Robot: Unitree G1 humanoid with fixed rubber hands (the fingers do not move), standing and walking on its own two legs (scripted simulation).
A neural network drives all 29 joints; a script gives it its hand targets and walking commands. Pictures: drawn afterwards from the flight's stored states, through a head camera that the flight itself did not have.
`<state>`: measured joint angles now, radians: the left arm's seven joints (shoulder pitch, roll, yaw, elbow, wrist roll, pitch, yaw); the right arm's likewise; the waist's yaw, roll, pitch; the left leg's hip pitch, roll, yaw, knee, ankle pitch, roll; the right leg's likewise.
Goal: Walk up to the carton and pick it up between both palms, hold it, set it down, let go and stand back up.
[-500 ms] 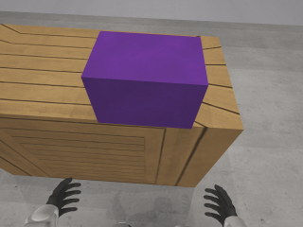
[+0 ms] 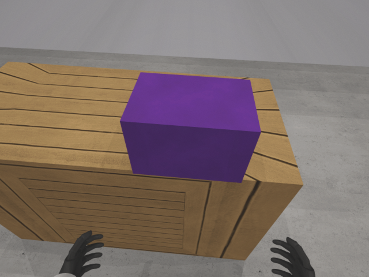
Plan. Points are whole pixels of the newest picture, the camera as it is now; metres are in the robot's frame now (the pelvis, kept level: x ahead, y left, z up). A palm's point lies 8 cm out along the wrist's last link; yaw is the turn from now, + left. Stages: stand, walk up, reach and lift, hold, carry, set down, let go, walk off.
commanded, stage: reach and lift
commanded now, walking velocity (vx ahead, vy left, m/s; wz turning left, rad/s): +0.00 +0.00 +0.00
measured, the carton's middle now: (190, 127) +0.49 +0.02 +0.05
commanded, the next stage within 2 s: none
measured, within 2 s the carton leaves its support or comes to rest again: neither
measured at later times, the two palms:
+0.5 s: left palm (68, 247) +0.19 +0.26 -0.01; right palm (310, 244) +0.20 -0.23 +0.00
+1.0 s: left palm (65, 213) +0.23 +0.26 +0.05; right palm (319, 222) +0.23 -0.23 +0.05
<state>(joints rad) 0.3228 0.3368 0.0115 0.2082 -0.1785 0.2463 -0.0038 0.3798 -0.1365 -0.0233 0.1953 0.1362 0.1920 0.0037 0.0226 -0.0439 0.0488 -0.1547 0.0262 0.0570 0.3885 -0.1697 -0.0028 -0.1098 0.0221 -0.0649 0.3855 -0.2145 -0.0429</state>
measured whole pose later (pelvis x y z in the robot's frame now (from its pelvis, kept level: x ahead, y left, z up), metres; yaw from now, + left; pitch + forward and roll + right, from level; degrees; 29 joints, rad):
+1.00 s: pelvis +0.03 -0.01 +0.00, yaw -1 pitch -2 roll +0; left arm 0.27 0.43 0.06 0.02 -0.34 0.02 -0.05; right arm 0.36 -0.25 -0.05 -0.10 0.29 0.07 -0.06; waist 0.05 -0.03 0.01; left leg -0.11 0.03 0.05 0.34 -0.19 -0.01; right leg -0.07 0.04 -0.04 0.33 -0.22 -0.05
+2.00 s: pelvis +0.01 +0.00 +0.00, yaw -1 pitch +5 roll +0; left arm -0.51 0.50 0.17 0.19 -0.33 0.54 -0.02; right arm -0.43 -0.49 0.00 0.30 0.48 0.33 -0.03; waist -0.02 -0.03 -0.02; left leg -0.29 0.03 0.04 0.36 -0.15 0.00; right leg -0.24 0.04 -0.02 0.32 -0.17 -0.04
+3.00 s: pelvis +0.00 +0.01 -0.01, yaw +0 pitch +17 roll -2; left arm -0.76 0.42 -0.04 0.83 -0.33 0.06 0.02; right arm -0.68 -0.41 0.00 0.83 0.39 -0.01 0.01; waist -0.01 0.02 -0.16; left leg -0.64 0.03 -0.01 0.51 -0.18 0.01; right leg -0.56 0.04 -0.06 0.43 -0.18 -0.03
